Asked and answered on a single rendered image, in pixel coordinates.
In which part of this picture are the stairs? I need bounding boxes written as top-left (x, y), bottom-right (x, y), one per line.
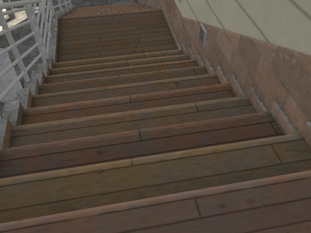
top-left (62, 3), bottom-right (157, 18)
top-left (0, 49), bottom-right (311, 223)

